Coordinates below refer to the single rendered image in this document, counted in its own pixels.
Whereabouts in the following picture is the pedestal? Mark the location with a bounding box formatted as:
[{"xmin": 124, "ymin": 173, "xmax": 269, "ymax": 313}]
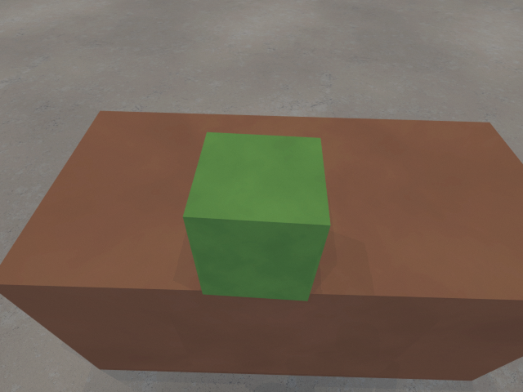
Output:
[{"xmin": 0, "ymin": 111, "xmax": 523, "ymax": 381}]

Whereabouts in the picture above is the carton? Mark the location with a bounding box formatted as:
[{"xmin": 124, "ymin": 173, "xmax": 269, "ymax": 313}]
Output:
[{"xmin": 183, "ymin": 132, "xmax": 330, "ymax": 301}]

